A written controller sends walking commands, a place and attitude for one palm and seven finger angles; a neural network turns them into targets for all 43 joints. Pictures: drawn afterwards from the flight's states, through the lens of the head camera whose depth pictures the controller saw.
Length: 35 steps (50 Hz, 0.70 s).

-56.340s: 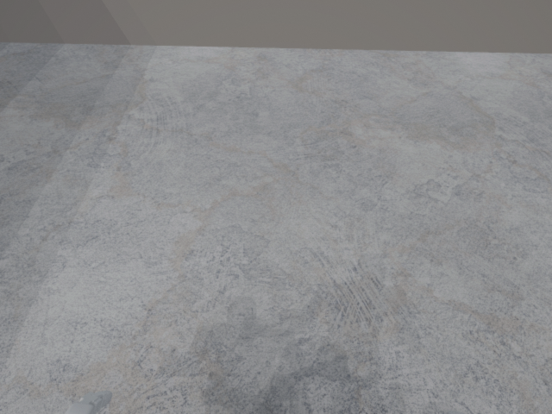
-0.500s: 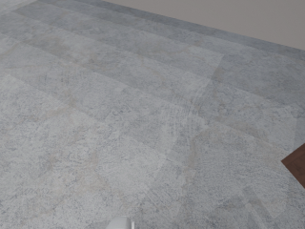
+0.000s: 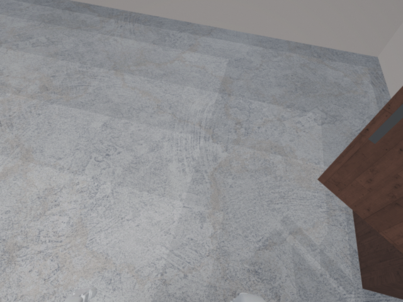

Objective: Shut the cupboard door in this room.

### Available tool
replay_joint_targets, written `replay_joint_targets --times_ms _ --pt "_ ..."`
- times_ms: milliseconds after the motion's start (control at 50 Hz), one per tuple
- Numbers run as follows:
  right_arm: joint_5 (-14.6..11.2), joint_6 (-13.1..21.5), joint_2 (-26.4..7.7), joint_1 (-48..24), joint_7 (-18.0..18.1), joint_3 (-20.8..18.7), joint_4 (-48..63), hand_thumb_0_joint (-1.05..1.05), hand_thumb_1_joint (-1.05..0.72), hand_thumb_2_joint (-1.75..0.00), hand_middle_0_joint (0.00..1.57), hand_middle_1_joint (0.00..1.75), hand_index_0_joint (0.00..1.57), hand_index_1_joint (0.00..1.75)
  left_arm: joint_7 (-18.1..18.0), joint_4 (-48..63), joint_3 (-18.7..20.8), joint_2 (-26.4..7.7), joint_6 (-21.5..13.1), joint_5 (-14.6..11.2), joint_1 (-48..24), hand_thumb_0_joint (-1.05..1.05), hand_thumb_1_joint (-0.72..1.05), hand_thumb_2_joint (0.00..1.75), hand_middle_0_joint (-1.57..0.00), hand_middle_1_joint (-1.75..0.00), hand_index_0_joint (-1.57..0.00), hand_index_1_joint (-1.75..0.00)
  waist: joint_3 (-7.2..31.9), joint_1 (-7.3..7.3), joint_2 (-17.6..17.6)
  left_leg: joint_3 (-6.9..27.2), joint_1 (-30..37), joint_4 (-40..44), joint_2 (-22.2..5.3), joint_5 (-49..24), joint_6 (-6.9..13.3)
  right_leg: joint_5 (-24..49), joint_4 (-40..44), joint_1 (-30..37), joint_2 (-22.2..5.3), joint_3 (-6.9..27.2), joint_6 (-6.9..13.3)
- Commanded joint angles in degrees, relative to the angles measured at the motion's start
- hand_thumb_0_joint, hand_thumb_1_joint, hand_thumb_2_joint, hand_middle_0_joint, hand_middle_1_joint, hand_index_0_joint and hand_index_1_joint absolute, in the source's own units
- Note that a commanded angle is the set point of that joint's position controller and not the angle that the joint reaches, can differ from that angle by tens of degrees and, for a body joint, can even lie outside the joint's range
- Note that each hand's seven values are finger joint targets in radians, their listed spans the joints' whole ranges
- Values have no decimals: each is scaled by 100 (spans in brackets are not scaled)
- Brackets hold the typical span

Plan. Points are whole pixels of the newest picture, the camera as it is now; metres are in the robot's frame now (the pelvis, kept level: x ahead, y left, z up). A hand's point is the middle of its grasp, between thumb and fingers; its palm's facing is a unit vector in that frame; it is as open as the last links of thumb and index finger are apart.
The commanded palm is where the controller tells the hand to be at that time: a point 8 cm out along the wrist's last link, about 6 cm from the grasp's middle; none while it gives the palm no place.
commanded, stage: turn to face it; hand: left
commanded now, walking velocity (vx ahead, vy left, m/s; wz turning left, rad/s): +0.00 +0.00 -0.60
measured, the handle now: (394, 119) +0.57 -0.48 +0.02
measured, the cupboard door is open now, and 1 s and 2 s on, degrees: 52 52 52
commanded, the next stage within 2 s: take the last steps up to it in 1.38 s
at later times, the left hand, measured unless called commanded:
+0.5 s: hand (130, 297) +0.14 +0.17 -0.18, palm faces -0.23 -0.95 -0.21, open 7.4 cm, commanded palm none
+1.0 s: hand (174, 254) +0.23 +0.08 -0.16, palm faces -0.54 -0.79 -0.29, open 7.4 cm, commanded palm none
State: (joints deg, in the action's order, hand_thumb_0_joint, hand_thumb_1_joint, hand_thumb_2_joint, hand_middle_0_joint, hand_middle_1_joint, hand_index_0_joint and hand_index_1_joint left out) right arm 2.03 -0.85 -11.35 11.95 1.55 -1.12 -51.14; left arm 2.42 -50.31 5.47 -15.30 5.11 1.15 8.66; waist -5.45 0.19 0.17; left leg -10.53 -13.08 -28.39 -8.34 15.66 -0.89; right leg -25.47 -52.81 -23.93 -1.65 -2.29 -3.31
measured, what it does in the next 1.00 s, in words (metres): steps on the spot, turning right: right foot, then left foot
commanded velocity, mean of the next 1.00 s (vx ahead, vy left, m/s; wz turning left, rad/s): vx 0.00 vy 0.00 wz -0.57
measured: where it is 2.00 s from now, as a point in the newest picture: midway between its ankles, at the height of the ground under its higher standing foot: outside the picture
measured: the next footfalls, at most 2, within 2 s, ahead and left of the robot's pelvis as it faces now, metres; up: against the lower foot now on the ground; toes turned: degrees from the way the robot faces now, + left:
right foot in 0.10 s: +0.02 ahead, -0.14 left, +0.00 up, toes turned -9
left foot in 0.52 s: +0.11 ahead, +0.10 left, +0.00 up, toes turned -15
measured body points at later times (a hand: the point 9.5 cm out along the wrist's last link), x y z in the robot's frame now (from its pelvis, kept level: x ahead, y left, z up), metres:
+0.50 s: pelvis +0.03 -0.01 -0.01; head +0.07 -0.01 +0.44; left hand +0.15 +0.22 -0.16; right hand +0.06 -0.29 -0.14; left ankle +0.07 +0.11 -0.73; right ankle -0.02 -0.14 -0.74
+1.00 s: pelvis +0.02 -0.03 -0.02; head +0.04 -0.08 +0.43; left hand +0.26 +0.12 -0.13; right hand -0.10 -0.28 -0.18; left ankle +0.06 +0.11 -0.70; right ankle -0.04 -0.12 -0.74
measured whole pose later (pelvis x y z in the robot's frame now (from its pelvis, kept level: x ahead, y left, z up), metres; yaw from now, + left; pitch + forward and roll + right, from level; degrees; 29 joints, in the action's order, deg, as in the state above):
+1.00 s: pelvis +0.02 -0.03 -0.02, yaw -34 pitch +0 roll +0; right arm 1.1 -3.9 -16.4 13.5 1.2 -3.1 -53.7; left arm 1.4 -50.5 3.0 -12.5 1.9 1.1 8.2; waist -4.5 -1.2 -4.2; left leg -6.3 -21.6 -55.8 -7.7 30.0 -3.8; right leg -19.1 -35.9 -17.3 0.0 -2.8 1.9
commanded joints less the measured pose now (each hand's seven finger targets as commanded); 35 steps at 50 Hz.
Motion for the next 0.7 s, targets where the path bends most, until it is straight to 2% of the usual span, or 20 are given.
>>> replay_joint_targets --times_ms 0,40,60,80,100,120,140,160,200,220,380,420,460,480,500,520,540,600,640,680 --pt "-16 62 -1379 280 27 -450 260 0 -90 -90 20 30 20 30 6 556 -3 -195 -199 0 -180 0 90 90 -20 -30 -20 -30 867 -233 -1428 571 855 334 -1231 -2741 715 159 1156 292 147 -355 157" --pt "-58 38 -1425 114 -8 -476 277 0 -90 -90 20 30 20 30 -13 449 29 -339 -242 5 242 0 90 90 -20 -30 -20 -30 956 27 -1187 307 451 -241 -1118 -2311 407 1142 2240 1138 196 -412 266" --pt "-100 31 -1322 -16 -29 -482 332 0 -90 -90 20 30 20 30 -44 319 98 -594 -286 29 682 0 90 90 -20 -30 -20 -30 1075 273 -637 83 -130 -965 -864 -1521 116 1851 2909 1920 -95 -18 400" --pt "-143 8 -819 -116 -53 -360 554 0 -90 -90 20 30 20 30 -121 244 208 -1252 -376 95 936 0 90 90 -20 -30 -20 -30 1019 433 1388 -243 -1602 -2254 10 1217 -280 3221 3500 2687 -1503 1975 932" --pt "-117 -60 -836 -407 -12 -304 737 0 -90 -90 20 30 20 30 -204 163 241 -1539 -360 16 1138 0 90 90 -20 -30 -20 -30 918 563 1677 407 -2177 -3399 384 2307 -341 4559 3387 2349 -2154 2746 1497" --pt "-145 -111 -880 -337 7 -285 695 0 -90 -90 20 30 20 30 -250 197 214 -1470 -350 -1 1047 0 90 90 -20 -30 -20 -30 879 437 1281 945 -2278 -3941 235 1933 -287 3754 3450 2086 -2127 2486 1712" --pt "-130 -102 -830 -437 15 -311 671 0 -90 -90 20 30 20 30 -316 287 233 -1197 -341 11 656 0 90 90 -20 -30 -20 -30 684 290 1270 1090 -2590 -4035 169 1558 -296 3509 3458 2075 -1775 2376 1612" --pt "-120 -81 -906 -395 21 -313 577 0 -90 -90 20 30 20 30 -326 365 181 -1069 -344 12 385 0 90 90 -20 -30 -20 -30 646 183 1373 1108 -2616 -4063 138 1226 -358 3492 3360 2085 -1531 2185 1539" --pt "-106 -67 -892 -261 -27 -315 446 0 -90 -90 20 30 20 30 -317 425 81 -809 -406 -19 201 0 90 90 -20 -30 -20 -30 815 13 986 1081 -2221 -3835 198 720 -439 4101 3138 1949 -1178 1551 1372" --pt "-109 -85 -848 -203 -38 -310 420 0 -90 -90 20 30 20 30 -311 425 76 -812 -419 -16 214 0 90 90 -20 -30 -20 -30 864 -14 867 1028 -2034 -3657 250 642 -459 4051 3133 1824 -1134 1465 1350" --pt "-166 -25 -712 -387 -27 -272 550 0 -90 -90 20 30 20 30 -299 354 155 -999 -382 58 366 0 90 90 -20 -30 -20 -30 866 99 816 928 -1286 -1702 564 832 -420 3642 2981 1543 -1118 2158 1464" --pt "-188 -7 -707 -192 -5 -277 516 0 -90 -90 20 30 20 30 -283 359 159 -1014 -350 42 239 0 90 90 -20 -30 -20 -30 839 -2 958 868 -751 -1043 695 531 -372 3556 2833 1187 -992 2258 1316" --pt "-190 61 -823 308 23 -292 351 0 -90 -90 20 30 20 30 -284 392 135 -861 -305 -7 -2 0 90 90 -20 -30 -20 -30 918 -282 725 901 390 305 612 -438 -331 2806 2414 496 -604 2081 892" --pt "-131 136 -1251 473 49 -346 321 0 -90 -90 20 30 20 30 -263 483 66 -516 -267 -67 141 0 90 90 -20 -30 -20 -30 1063 -278 -506 1875 1009 1050 -344 -564 -53 1469 1685 -184 73 1578 553" --pt "-62 145 -1752 568 70 -437 395 0 -90 -90 20 30 20 30 -208 560 11 -294 -265 -93 287 0 90 90 -20 -30 -20 -30 1143 -247 -1911 3165 1260 1279 -1729 -1369 585 -944 200 -895 619 632 206" --pt "-20 108 -1739 560 88 -403 439 0 -90 -90 20 30 20 30 -198 577 42 -499 -258 -34 109 0 90 90 -20 -30 -20 -30 990 -334 -1385 3208 696 1220 -2038 -1507 1016 -1095 -890 -753 341 709 212" --pt "-19 131 -1510 269 112 -332 519 0 -90 -90 20 30 20 30 -166 557 70 -536 -249 -3 145 0 90 90 -20 -30 -20 -30 785 -133 -1002 2841 517 1208 -1829 -1952 1054 -722 -1317 -886 193 723 151" --pt "-13 151 -1181 -26 141 -237 572 0 -90 -90 20 30 20 30 -75 338 110 -447 -181 6 246 0 90 90 -20 -30 -20 -30 746 12 -1044 1427 669 846 -1103 -3106 746 -117 -1749 -902 85 503 -1" --pt "-38 147 -1137 39 150 -245 525 0 -90 -90 20 30 20 30 -34 340 84 -366 -161 -7 199 0 90 90 -20 -30 -20 -30 831 -25 -1090 1033 962 731 -978 -3254 730 19 -1517 -918 54 286 -49" --pt "-30 131 -1138 281 130 -284 418 0 -90 -90 20 30 20 30 -20 415 68 -291 -140 -19 8 0 90 90 -20 -30 -20 -30 885 -119 -1066 955 1157 705 -1067 -3207 793 28 -1082 -870 14 201 -59"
